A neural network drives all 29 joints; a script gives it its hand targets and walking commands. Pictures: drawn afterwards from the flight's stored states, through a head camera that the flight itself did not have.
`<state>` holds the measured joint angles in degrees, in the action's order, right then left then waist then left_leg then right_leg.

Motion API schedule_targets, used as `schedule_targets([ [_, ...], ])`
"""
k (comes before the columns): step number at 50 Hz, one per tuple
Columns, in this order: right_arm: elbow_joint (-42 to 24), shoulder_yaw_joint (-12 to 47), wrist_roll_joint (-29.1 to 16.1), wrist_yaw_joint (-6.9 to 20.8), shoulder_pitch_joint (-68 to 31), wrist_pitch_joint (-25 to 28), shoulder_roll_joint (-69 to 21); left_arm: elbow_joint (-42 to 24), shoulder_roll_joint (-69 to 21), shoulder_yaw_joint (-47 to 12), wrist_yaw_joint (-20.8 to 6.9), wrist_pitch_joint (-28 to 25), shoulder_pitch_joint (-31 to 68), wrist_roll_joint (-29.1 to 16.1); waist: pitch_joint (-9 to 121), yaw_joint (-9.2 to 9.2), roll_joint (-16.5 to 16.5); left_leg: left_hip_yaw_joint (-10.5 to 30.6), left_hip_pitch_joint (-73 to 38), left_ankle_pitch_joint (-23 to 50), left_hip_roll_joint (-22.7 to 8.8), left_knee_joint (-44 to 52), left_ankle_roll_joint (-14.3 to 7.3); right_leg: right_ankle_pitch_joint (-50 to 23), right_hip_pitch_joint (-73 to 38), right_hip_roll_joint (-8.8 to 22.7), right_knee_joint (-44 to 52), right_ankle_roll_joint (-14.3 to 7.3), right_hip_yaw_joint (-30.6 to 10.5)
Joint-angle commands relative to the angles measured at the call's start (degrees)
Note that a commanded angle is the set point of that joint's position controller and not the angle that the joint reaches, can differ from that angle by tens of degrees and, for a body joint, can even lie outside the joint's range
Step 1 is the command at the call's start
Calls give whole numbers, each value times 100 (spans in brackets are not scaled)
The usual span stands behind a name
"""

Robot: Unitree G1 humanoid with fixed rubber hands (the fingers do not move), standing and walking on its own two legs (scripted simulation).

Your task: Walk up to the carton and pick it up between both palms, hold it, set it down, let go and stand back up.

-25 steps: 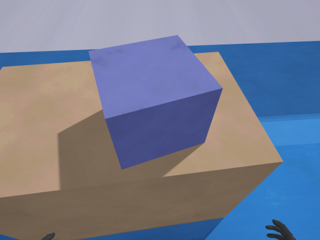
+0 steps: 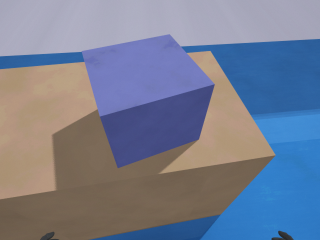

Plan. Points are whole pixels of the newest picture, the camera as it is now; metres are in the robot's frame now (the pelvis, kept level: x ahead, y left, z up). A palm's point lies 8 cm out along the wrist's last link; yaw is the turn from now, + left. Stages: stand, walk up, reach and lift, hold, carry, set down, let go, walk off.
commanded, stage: walk up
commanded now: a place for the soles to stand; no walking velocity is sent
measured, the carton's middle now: (144, 98) +0.50 +0.06 +0.05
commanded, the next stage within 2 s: reach and lift in 0.14 s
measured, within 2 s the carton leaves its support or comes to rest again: neither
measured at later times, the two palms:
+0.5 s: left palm (63, 219) +0.18 +0.26 -0.08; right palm (287, 230) +0.16 -0.31 -0.08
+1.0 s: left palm (68, 217) +0.18 +0.24 -0.04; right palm (290, 222) +0.17 -0.30 -0.05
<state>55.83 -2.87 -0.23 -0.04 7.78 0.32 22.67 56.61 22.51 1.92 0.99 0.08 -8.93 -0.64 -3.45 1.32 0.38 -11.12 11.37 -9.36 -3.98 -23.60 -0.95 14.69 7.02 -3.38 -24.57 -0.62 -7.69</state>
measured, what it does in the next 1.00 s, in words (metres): stands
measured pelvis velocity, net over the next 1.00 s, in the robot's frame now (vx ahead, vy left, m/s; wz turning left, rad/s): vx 0.01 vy -0.03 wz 0.05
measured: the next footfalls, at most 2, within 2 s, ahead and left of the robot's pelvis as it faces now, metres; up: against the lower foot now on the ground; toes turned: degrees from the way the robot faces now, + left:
none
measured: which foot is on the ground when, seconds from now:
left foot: down 0.00-1.00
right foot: down 0.00-1.00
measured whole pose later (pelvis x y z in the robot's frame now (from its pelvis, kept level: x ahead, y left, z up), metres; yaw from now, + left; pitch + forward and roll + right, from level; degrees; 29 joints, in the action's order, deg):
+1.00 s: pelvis +0.01 -0.03 +0.00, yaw +3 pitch -1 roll +1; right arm 27.1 -4.3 -6.1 8.2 15.3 2.2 19.9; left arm 16.2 12.2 8.0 3.6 17.5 -11.1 2.6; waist -2.5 1.1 2.1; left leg -5.5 12.1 -8.3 -2.6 -21.6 0.9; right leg 16.5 8.4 -2.4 -26.0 -2.7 -1.8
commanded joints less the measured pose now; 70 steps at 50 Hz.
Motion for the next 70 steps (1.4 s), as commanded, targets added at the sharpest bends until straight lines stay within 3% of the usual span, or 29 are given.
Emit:
schedule_targets([
  [1,-427,-280,-13,-33,-153,100,1172,-292,1152,224,37,-72,0,-5,129,-49,87,1083,-817,38,-740,397,-203,-627,1105,746,509,-170,-781],
  [7,-506,-246,-17,-22,-200,115,1123,-430,1147,276,12,-71,80,3,517,-20,-4,1118,-955,-87,-863,329,-266,-593,967,723,343,-167,-618],
  [8,-518,-392,661,188,-2403,839,190,-2161,827,249,170,980,3139,91,-114,-338,151,840,-310,-1045,72,-554,117,1110,2461,293,108,-323,922],
  [9,-418,-752,531,415,-1646,899,613,-2063,611,128,303,1517,2653,256,-627,-108,95,742,-739,-1545,147,-511,135,1355,2799,397,91,-401,1160],
  [11,-667,-1024,547,523,-1239,720,861,-2559,321,79,196,2096,2109,201,-255,157,612,923,-1601,-1558,265,-1022,-10,1134,3374,515,46,-439,908],
  [13,-851,-1132,432,518,-1107,581,984,-2708,288,177,23,2571,1704,521,286,131,687,874,-1986,-1453,255,-1369,22,866,3454,561,-206,-424,950],
  [15,-931,-1311,248,465,-491,479,1008,-3200,106,182,10,2839,1301,607,1116,329,126,1025,-2757,-576,231,-1450,223,-150,3413,533,-562,-448,1081],
  [16,-894,-1145,135,414,-458,420,1176,-3375,184,410,23,2900,1284,717,1341,155,-39,1056,-2504,45,184,-1340,273,-713,2936,481,-721,-377,1095],
  [17,-939,-1110,-27,441,-372,387,1246,-3742,307,423,36,2941,1302,780,1455,305,-305,1097,-2549,312,171,-1353,388,-929,2730,388,-782,-373,1143],
  [19,-963,-1052,-76,499,-374,329,1392,-4012,220,585,175,3067,1121,921,1282,137,-502,1235,-2263,104,155,-1158,352,-667,2630,283,-813,-320,1205],
  [22,-1296,-966,-275,714,-616,308,1519,-4281,111,585,290,2957,954,939,1213,87,-514,1413,-2008,239,31,-998,376,-814,2440,124,-750,-318,1309],
  [23,-1400,-957,-266,773,-607,284,1519,-3980,60,666,314,2944,699,950,952,-32,-236,1291,-1776,52,129,-930,252,-856,2214,99,-612,-294,1198],
  [24,-1515,-977,-185,792,-658,256,1523,-4130,67,638,317,2953,839,924,790,131,-292,1255,-1521,-1,128,-873,250,-816,2281,43,-594,-285,1245],
  [25,-1662,-926,-188,820,-638,249,1504,-4198,-9,657,311,2934,765,850,732,-50,-6,1181,-1458,-92,189,-811,259,-826,2075,33,-492,-277,1186],
  [26,-1728,-914,-257,836,-601,178,1448,-4249,-236,534,285,2937,746,787,555,85,-29,1225,-1495,-63,169,-591,232,-861,2113,54,-292,-252,1224],
  [31,-2408,-657,-339,897,-304,35,1227,-4460,-220,496,226,2669,883,453,166,110,587,953,-1409,-510,258,-274,113,-804,2195,149,52,-105,1023],
  [34,-2739,-787,-318,877,-29,-16,1241,-4653,-231,477,231,2466,725,448,264,58,341,861,-1735,-444,352,-124,105,-768,2284,244,335,-125,923],
  [35,-2743,-775,-338,923,162,-48,1055,-4622,-266,437,242,2443,662,446,411,223,417,862,-1907,-585,337,-50,140,-601,2459,146,330,-128,978],
  [37,-2834,-785,-414,928,300,-76,1122,-4805,-393,482,253,2336,645,474,467,234,179,819,-2365,-537,389,-121,155,-321,2797,213,516,-186,945],
  [43,-3531,-550,-491,810,333,154,756,-5005,54,976,334,1709,550,378,604,-61,258,756,-1599,-575,471,61,-33,-107,2067,385,688,-30,463],
  [45,-3711,-507,-558,799,390,217,668,-4843,-79,998,324,1652,368,318,660,-35,279,744,-1499,-332,448,165,-65,-657,1860,318,678,7,529],
  [46,-3432,-530,-511,803,242,243,754,-4663,-292,955,354,1579,305,380,610,-286,166,759,-1381,-335,428,212,-83,-524,1675,248,630,-17,543],
  [47,-3504,-584,-514,796,407,301,740,-4824,-228,886,356,1517,289,324,714,-78,212,795,-1466,-338,380,320,-77,-704,1691,268,647,23,626],
  [49,-3468,-398,-722,795,627,504,709,-4890,-315,949,352,1314,12,400,970,-227,23,780,-1536,223,433,271,-8,-1749,1247,237,593,-18,575],
  [54,-3731,-270,-854,663,619,1008,881,-4918,-207,1137,192,716,-207,188,997,-150,604,867,-1421,699,497,465,-22,-3422,472,402,580,255,461],
  [59,-3643,-207,-1056,653,860,1208,818,-4843,-311,809,190,282,-480,-132,730,-19,708,841,-1595,719,461,624,43,-2734,773,376,874,169,473],
  [61,-3345,-112,-1154,697,770,1214,922,-4983,-421,757,252,192,-497,-128,643,-203,339,872,-1667,931,427,609,102,-2566,829,353,898,102,436],
  [64,-3510,-209,-1199,788,593,1116,1046,-5060,-351,598,317,200,-390,-205,309,-173,293,858,-1834,717,415,606,72,-1566,1181,308,1137,19,518],
  [70,-3721,-265,-1508,1029,912,1187,1056,-5859,-578,447,532,8,-716,-102,747,-215,-247,866,-2226,923,342,638,260,-962,1488,199,1254,-218,614],
])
